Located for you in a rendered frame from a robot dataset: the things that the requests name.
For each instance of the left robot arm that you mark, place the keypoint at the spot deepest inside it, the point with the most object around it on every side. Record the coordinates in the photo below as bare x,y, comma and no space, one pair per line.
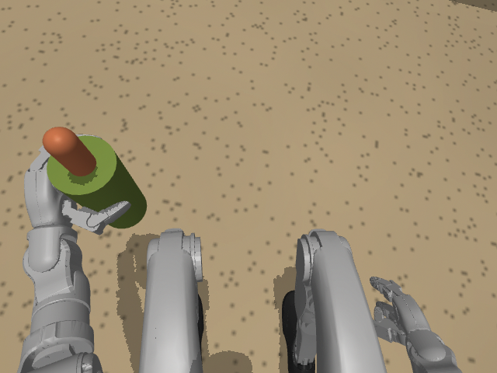
61,339

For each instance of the right robot hand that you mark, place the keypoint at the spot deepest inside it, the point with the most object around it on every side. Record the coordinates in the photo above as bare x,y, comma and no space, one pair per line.
404,317

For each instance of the right robot foot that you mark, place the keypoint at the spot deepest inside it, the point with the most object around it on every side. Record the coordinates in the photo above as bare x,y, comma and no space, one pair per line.
289,321

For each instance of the bottle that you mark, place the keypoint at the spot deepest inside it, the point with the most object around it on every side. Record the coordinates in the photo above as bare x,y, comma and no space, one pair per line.
87,169

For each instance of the left robot hand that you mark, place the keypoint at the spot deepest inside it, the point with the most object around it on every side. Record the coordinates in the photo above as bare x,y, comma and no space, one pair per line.
46,205

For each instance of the right robot arm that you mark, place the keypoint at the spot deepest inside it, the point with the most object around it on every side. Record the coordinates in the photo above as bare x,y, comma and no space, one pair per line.
429,354

